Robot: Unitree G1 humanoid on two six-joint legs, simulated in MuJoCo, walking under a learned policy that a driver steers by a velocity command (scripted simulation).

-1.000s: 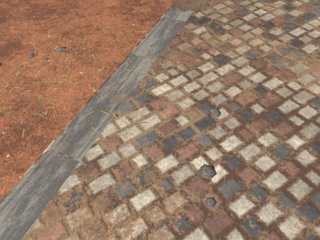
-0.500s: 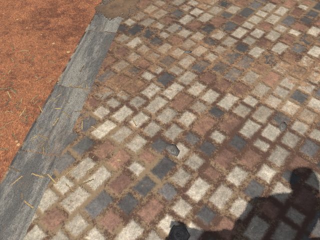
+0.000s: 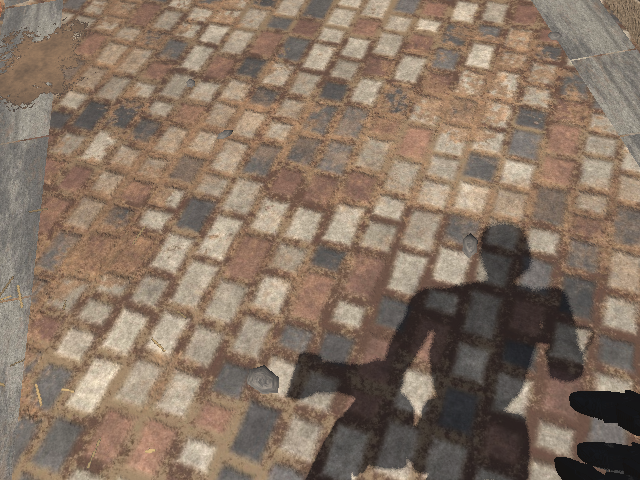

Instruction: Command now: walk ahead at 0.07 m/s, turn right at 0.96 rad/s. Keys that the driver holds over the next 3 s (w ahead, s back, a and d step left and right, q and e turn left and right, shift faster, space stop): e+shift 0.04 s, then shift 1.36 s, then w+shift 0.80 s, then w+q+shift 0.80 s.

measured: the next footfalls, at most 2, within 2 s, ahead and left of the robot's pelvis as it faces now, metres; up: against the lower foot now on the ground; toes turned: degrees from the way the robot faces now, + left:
left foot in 0.26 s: +0.18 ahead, +0.18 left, +0.00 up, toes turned -17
right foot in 0.62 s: +0.07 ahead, -0.06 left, +0.00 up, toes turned -9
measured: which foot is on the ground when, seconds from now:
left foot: up 0.00-0.24, down 0.26-1.00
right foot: down 0.00-0.26, up 0.28-0.60, down 0.62-1.00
